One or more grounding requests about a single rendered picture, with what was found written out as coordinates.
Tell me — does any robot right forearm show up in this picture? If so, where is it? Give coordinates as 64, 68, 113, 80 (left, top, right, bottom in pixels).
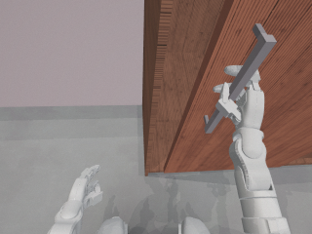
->
228, 127, 291, 234

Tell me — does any handle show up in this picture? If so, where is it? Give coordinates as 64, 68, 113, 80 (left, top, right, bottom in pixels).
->
204, 23, 277, 134

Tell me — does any robot left hand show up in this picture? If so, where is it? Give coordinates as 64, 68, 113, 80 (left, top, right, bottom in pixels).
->
67, 165, 103, 210

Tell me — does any robot right hand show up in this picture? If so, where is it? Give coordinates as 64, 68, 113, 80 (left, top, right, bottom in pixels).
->
213, 65, 264, 131

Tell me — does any robot thigh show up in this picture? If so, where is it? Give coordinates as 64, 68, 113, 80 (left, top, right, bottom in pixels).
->
177, 217, 211, 234
96, 217, 128, 234

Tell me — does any left robot thigh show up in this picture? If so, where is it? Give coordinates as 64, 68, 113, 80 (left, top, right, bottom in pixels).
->
96, 217, 128, 234

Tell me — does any right robot thigh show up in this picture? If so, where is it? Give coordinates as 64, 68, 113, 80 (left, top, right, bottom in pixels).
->
177, 217, 211, 234

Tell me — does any robot left forearm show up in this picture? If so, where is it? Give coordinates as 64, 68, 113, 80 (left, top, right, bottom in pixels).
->
47, 200, 84, 234

